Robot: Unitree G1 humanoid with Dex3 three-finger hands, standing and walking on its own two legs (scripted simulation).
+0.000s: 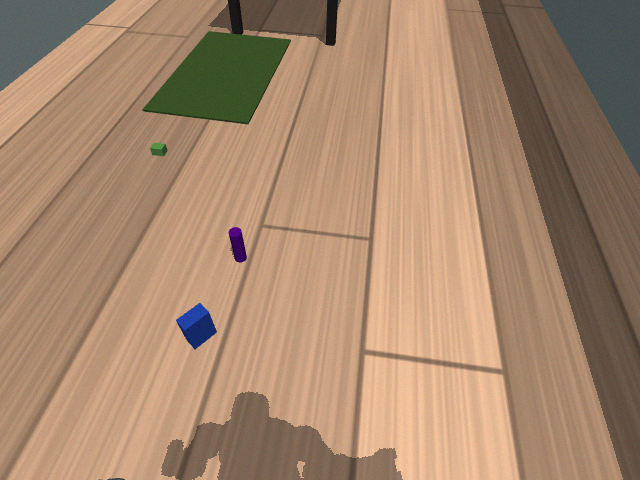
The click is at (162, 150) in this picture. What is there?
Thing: small box
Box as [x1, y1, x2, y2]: [150, 143, 167, 155]
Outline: 153,143 150,147 152,154 164,155 167,150 165,144
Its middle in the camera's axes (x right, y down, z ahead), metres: -0.80 -0.46 +1.95
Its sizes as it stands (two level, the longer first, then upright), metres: 0.060 0.046 0.042
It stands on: the floor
